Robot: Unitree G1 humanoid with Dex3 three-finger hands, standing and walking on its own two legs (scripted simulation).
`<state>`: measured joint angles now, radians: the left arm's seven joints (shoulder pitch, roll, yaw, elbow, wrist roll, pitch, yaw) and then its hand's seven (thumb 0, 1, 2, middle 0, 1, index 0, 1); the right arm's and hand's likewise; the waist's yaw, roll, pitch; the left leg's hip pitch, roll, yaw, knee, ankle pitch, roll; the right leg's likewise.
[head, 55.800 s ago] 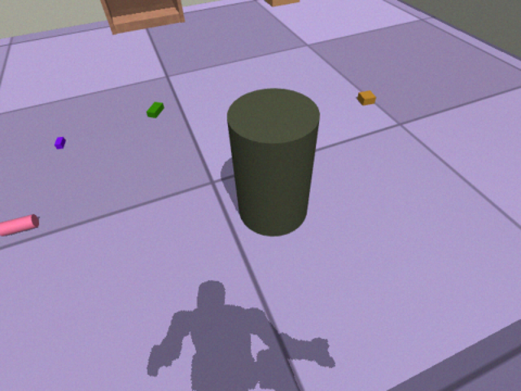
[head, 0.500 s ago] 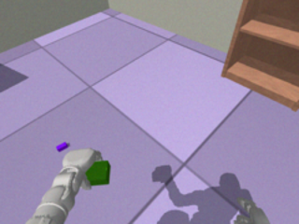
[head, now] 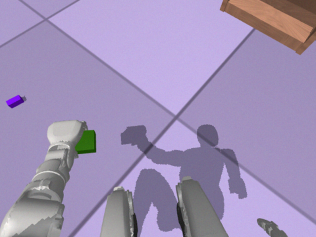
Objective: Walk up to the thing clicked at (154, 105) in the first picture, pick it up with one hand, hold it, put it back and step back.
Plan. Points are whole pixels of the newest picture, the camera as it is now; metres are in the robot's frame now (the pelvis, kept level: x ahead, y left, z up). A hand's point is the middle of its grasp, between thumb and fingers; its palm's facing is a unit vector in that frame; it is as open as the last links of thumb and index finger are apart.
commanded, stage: crouch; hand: left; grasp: from above
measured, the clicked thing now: (74, 143) +0.41 +0.23 -0.15
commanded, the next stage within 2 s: lower in 1.20 s
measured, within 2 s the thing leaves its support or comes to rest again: neither
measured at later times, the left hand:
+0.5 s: hand (86, 152) +0.43 +0.24 -0.32, palm faces -0.44 +0.01 -0.90, open 8.8 cm
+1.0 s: hand (90, 154) +0.44 +0.24 -0.40, palm faces -0.46 -0.01 -0.89, open 8.8 cm
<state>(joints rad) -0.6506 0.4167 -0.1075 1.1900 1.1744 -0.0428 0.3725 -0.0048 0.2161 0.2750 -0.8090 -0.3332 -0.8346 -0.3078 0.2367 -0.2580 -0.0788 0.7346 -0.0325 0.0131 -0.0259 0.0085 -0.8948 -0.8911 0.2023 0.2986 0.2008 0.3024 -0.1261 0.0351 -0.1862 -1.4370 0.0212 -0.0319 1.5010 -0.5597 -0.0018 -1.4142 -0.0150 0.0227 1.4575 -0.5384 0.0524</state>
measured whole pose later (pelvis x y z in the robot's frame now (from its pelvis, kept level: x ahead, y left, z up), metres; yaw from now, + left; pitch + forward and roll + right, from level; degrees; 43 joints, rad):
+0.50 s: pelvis -0.01 +0.00 -0.16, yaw -1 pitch +38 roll -5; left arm -0.83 0.57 0.02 1.29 1.25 -0.15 0.40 -0.01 0.19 0.30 -0.82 -0.33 -0.85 -0.30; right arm 0.16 -0.25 -0.03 0.74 -0.10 -0.07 0.07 0.01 -0.89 -0.89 0.21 0.30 0.20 0.30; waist -0.19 0.02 -0.16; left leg -2.04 -0.01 -0.10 2.05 -0.67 -0.02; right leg -1.99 -0.02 -0.01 2.00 -0.67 0.06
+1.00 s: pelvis -0.03 -0.01 -0.23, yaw -4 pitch +36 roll -7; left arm -0.94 0.68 0.09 1.45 1.29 -0.21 0.41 0.00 0.19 0.29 -0.83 -0.32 -0.86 -0.29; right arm 0.18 -0.26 0.00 0.76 -0.14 -0.06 0.13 0.00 -0.90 -0.90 0.20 0.30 0.20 0.30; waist -0.23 0.01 -0.08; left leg -2.24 -0.01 -0.13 2.29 -0.68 -0.02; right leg -2.18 0.01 -0.01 2.22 -0.67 0.06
